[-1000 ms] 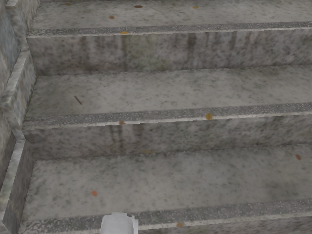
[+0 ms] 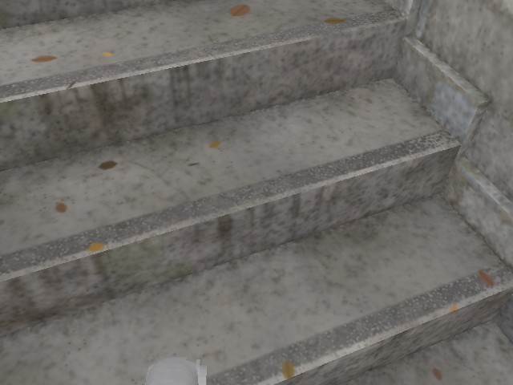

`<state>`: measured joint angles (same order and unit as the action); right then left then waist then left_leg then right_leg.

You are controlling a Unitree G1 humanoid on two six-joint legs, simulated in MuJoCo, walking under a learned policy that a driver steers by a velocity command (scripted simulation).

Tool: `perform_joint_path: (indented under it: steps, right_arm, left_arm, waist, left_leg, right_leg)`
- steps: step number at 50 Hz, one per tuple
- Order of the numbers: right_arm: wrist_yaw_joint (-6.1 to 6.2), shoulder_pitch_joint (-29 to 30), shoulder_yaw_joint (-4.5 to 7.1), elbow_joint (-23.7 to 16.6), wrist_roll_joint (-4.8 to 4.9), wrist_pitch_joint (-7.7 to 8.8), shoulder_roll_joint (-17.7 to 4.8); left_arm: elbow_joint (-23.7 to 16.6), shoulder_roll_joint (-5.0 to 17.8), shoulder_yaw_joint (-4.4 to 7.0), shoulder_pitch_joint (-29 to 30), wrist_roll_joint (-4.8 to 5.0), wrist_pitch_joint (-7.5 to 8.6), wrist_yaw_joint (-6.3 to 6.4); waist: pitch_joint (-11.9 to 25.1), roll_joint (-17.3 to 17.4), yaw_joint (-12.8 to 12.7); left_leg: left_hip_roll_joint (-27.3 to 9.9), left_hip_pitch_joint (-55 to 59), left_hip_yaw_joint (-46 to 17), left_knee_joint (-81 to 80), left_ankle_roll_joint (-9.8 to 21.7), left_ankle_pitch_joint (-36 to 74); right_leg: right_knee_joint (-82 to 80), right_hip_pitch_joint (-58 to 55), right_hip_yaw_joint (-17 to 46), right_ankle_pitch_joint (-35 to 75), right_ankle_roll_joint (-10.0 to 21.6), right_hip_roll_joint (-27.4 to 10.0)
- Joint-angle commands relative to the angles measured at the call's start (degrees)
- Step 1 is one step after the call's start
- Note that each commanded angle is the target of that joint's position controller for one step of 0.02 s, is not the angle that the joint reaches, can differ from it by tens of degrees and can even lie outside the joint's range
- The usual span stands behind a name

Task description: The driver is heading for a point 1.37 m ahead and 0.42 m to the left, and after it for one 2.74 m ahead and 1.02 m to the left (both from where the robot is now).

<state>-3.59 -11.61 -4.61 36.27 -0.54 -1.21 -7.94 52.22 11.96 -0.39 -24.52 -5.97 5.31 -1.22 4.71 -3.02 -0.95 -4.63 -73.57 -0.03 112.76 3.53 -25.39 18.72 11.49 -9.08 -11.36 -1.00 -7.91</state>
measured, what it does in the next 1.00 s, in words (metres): climbs, turning left: left foot 0.17 m higher, then right foot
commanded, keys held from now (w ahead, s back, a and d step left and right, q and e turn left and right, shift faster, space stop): q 0.60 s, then no key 0.40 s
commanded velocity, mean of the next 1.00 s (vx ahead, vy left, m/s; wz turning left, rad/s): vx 0.01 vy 0.00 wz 0.42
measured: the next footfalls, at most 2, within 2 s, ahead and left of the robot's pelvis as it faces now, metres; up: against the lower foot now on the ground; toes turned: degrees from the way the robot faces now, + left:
left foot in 0.10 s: +0.14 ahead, +0.19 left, +0.17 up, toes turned +2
right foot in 0.58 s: +0.22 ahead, -0.04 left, +0.17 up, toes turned +15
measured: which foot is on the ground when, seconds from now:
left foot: up 0.00-0.08, down 0.10-0.60, up 0.62-0.98, down 1.00-1.00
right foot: down 0.00-0.12, up 0.14-0.56, down 0.58-1.00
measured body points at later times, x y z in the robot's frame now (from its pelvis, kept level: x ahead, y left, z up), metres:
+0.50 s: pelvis +0.11 +0.06 +0.13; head +0.12 +0.07 +0.58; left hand +0.32 +0.33 +0.09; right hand +0.27 -0.16 +0.03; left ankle +0.10 +0.19 -0.58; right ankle +0.20 -0.04 -0.52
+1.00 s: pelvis +0.16 +0.01 +0.14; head +0.18 +0.00 +0.59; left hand +0.26 +0.23 +0.03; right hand +0.35 -0.17 +0.00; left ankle +0.11 +0.17 -0.57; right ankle +0.18 -0.05 -0.58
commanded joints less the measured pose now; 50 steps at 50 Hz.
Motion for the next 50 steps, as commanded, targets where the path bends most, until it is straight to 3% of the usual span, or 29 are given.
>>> perform_joint_path:
  steps: [1,3,4,5,6,7,8,9,11,13,15,17,19,23,27,29,30,31,32,33,35,37,39,40,41,44,46,48,50]
  right_arm:
    - [-2.44,6.12,0.86,-6.91,-0.06,0.61,-2.55]
    - [-2.44,5.79,1.40,-9.09,0.08,1.59,-4.97]
    - [-2.27,3.04,1.86,-8.38,0.19,3.07,-5.75]
    - [-1.65,-2.53,2.26,-6.50,0.90,3.63,-7.03]
    - [0.20,-10.93,4.39,-3.13,-0.24,4.83,-14.38]
    - [2.00,-24.20,7.81,-1.69,-1.28,6.03,-25.17]
    - [0.92,-26.83,7.86,-0.18,-1.33,7.17,-24.24]
    - [-0.72,-22.74,7.69,0.55,-0.19,7.44,-19.91]
    - [-0.83,-7.69,6.73,0.29,3.84,6.54,-14.34]
    - [-0.69,3.26,5.80,-0.40,2.40,6.49,-11.34]
    - [0.50,3.81,5.48,-0.01,2.08,8.10,-11.36]
    - [1.78,-0.19,4.65,1.28,0.34,8.81,-10.35]
    - [2.08,-3.67,6.08,1.13,1.35,9.55,-13.14]
    - [0.34,5.34,6.89,-2.96,0.78,9.41,-14.07]
    - [-0.74,2.37,7.55,-2.11,1.43,8.17,-14.22]
    - [0.14,-0.66,7.40,0.10,1.64,8.00,-11.94]
    - [1.51,-5.44,6.58,0.20,1.93,7.69,-7.46]
    - [2.53,-9.61,6.04,-1.09,0.96,7.51,-5.59]
    - [3.49,-5.61,8.24,-1.40,-0.05,6.76,-12.65]
    - [4.02,-4.96,8.88,-0.20,-0.04,5.22,-13.87]
    - [4.46,-5.20,9.75,1.30,-0.39,3.66,-15.01]
    - [4.20,1.78,8.71,-1.83,-0.55,4.00,-13.06]
    - [3.06,-1.09,8.05,-0.33,-0.39,4.05,-12.17]
    - [3.08,-1.79,7.65,1.21,-0.25,3.59,-10.79]
    - [2.22,-0.23,7.93,1.91,-0.75,3.55,-10.04]
    - [1.33,-4.10,8.33,5.03,-0.62,4.59,-9.65]
    - [0.14,-5.69,8.13,6.84,-1.92,4.89,-8.52]
    - [-1.60,-0.72,7.53,5.38,-0.05,5.79,-6.81]
    - [-1.28,2.43,6.87,4.14,1.46,7.00,-7.47]
  left_arm:
    - [-5.51,16.27,4.08,8.23,3.04,0.41,-1.21]
    - [-9.94,22.08,6.64,16.03,4.10,0.75,-1.21]
    - [-10.63,22.71,7.15,17.41,5.27,0.93,-1.08]
    - [-10.61,20.50,6.81,17.17,4.38,1.07,-1.53]
    - [-13.97,13.84,6.59,14.39,3.99,0.61,-1.53]
    - [-18.44,7.69,5.35,11.52,1.12,-0.58,-2.32]
    - [-18.05,7.70,5.74,13.17,5.29,-1.72,-3.91]
    - [-16.59,7.54,5.77,18.53,6.55,-1.21,-3.31]
    - [-15.60,5.49,3.73,18.84,2.66,-0.10,-0.95]
    - [-17.15,6.32,3.21,19.93,3.78,-0.66,1.24]
    - [-17.39,10.37,3.68,21.92,4.07,-2.24,2.14]
    - [-17.68,9.99,3.34,25.29,4.38,-3.93,2.88]
    - [-20.98,9.53,3.08,31.05,5.46,-4.37,2.84]
    - [-21.25,6.85,3.83,25.50,3.86,-3.37,1.01]
    - [-23.44,6.79,4.63,25.55,4.76,-1.93,2.84]
    - [-22.39,5.87,5.16,23.18,5.98,-2.25,2.33]
    - [-21.67,8.80,5.87,21.37,4.81,-1.45,2.68]
    - [-22.72,14.39,7.03,21.81,3.63,-0.96,2.31]
    - [-21.12,14.30,8.12,18.27,1.93,-0.11,1.49]
    - [-19.97,13.06,7.54,19.98,1.26,-0.28,1.12]
    - [-23.19,3.82,2.88,29.57,1.37,-1.68,0.35]
    - [-23.09,2.05,0.92,28.43,3.28,-3.32,0.97]
    - [-21.26,1.33,-0.38,23.59,3.40,-3.85,0.34]
    - [-19.44,-1.51,-1.86,21.93,4.91,-4.01,-0.08]
    - [-18.31,-1.16,-2.24,21.12,6.41,-3.14,-0.52]
    - [-15.25,1.56,-2.38,20.39,6.35,-1.27,-1.88]
    - [-15.78,1.20,-2.38,29.82,6.87,0.50,-2.61]
    - [-12.15,2.42,-1.65,26.18,7.72,0.98,-3.36]
    - [-9.55,0.36,-2.05,23.05,7.75,0.73,-5.19]
  waist:
    - [-2.09,-6.83,6.47]
    - [0.36,-5.07,8.76]
    - [2.33,-5.34,9.31]
    - [6.65,-7.77,9.88]
    - [13.86,9.67,5.75]
    - [29.77,24.99,6.19]
    - [17.95,27.11,9.59]
    - [5.96,27.64,11.06]
    - [-0.65,14.30,3.00]
    - [-0.89,7.39,-1.82]
    - [4.34,3.37,-0.41]
    - [5.44,5.85,2.74]
    - [4.47,9.30,6.09]
    - [2.98,8.19,1.66]
    - [1.31,11.65,2.65]
    - [4.72,8.38,2.33]
    - [12.08,-0.73,3.30]
    - [13.06,-12.45,6.75]
    - [9.82,-6.61,2.63]
    - [8.83,-3.47,3.35]
    - [6.61,-1.81,6.08]
    - [7.07,0.81,3.94]
    - [7.46,-0.21,2.46]
    - [7.61,0.94,2.30]
    - [3.83,0.72,2.86]
    - [0.69,-0.38,3.48]
    - [-0.39,1.32,7.36]
    - [-0.43,0.65,4.53]
    - [-0.49,-0.32,3.42]
  left_leg:
    - [1.47,28.04,4.20,-13.55,-0.38,-4.45]
    - [5.28,27.80,4.82,-28.90,-0.88,-4.45]
    - [8.46,28.27,6.99,-41.10,0.20,-3.10]
    - [10.85,33.63,4.00,-48.53,3.18,2.43]
    - [3.30,49.42,-21.12,-53.24,14.43,48.31]
    - [-10.12,70.64,-58.54,-81.15,19.24,51.11]
    - [-11.73,64.32,-63.99,-86.84,12.99,27.74]
    - [-6.94,55.35,-51.49,-83.32,13.06,10.88]
    - [-0.11,42.30,-32.84,-70.94,13.36,6.71]
    - [1.12,33.20,-30.87,-76.00,10.77,7.28]
    - [-0.37,39.17,-32.32,-76.23,10.17,10.27]
    - [0.44,43.67,-30.45,-76.40,8.82,10.79]
    - [-2.41,48.73,-30.66,-82.99,9.47,24.74]
    - [0.17,39.64,-23.34,-83.79,6.35,27.86]
    - [-3.49,53.13,-28.45,-80.92,11.36,36.86]
    - [-0.35,56.38,-27.52,-77.35,8.63,38.27]
    - [6.09,54.09,-22.24,-64.76,1.75,25.69]
    - [14.16,33.86,-13.38,-53.21,-6.56,-8.45]
    - [13.86,23.75,-12.39,-35.42,-11.58,-13.17]
    - [13.49,23.01,-13.34,-21.44,-12.09,-6.17]
    - [13.32,23.67,-16.11,-16.21,-10.46,6.67]
    - [12.21,18.87,-13.47,-18.97,-11.10,7.82]
    - [10.21,18.00,-13.62,-22.17,-12.91,8.92]
    - [9.46,19.84,-14.51,-28.54,-13.97,10.11]
    - [8.78,19.43,-13.06,-30.75,-14.29,6.47]
    - [4.47,24.32,-15.46,-39.72,-15.39,8.63]
    - [0.78,37.89,-5.54,-57.96,-16.05,4.97]
    - [-0.43,46.84,-2.60,-69.87,-13.94,11.81]
    - [-1.82,49.45,-3.67,-78.59,-10.06,23.74]
  right_leg:
    - [-17.68,16.22,4.63,-3.27,10.35,-11.95]
    - [-9.99,3.22,2.02,15.59,10.64,-10.93]
    - [-3.49,-4.57,2.65,32.38,11.63,-11.53]
    - [6.44,-9.04,2.24,51.37,10.67,-11.74]
    - [32.49,7.26,-2.28,41.16,3.05,-4.01]
    - [47.87,26.06,8.80,-12.73,-1.85,7.13]
    - [67.87,36.37,24.91,-6.79,-0.51,12.36]
    - [76.97,43.22,26.80,-6.10,0.95,12.67]
    - [85.50,44.56,19.10,-5.18,3.78,9.47]
    - [85.94,40.95,17.36,-9.95,3.93,8.81]
    - [78.26,41.43,16.41,-7.39,-1.25,6.41]
    - [68.04,43.70,16.52,-1.06,-4.82,4.80]
    - [56.34,41.63,10.04,-14.71,-6.41,4.71]
    - [46.44,17.46,5.01,-5.54,-2.75,5.38]
    - [27.21,15.59,5.04,-6.63,-0.63,8.23]
    - [10.97,4.98,5.32,6.50,1.85,7.77]
    - [10.81,-5.10,14.02,31.87,9.69,-1.52]
    - [9.39,-16.60,32.65,52.70,25.42,-14.62]
    - [5.84,-13.73,39.89,48.22,27.24,-17.85]
    - [6.47,-7.10,34.76,39.66,22.70,-14.78]
    - [4.85,3.12,22.72,23.16,12.31,-7.93]
    - [2.76,-0.65,20.15,12.60,12.08,-5.59]
    - [1.67,-3.59,17.85,3.22,10.64,-4.08]
    - [2.09,-5.10,17.13,0.33,9.24,-2.46]
    - [1.66,-3.41,17.00,-3.47,8.43,-2.39]
    - [-1.20,-0.38,20.42,-16.42,7.45,-5.30]
    - [-0.81,6.86,11.85,-19.16,2.20,-1.59]
    - [2.96,7.31,13.32,-17.63,2.88,-2.74]
    - [4.50,4.01,16.49,-9.84,1.69,-5.45]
